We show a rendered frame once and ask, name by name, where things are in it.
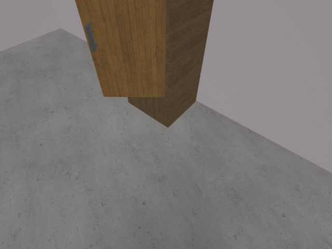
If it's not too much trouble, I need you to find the cupboard door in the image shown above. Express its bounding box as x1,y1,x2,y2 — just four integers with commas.
75,0,166,98

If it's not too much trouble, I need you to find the handle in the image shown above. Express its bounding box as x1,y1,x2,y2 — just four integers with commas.
85,22,97,52

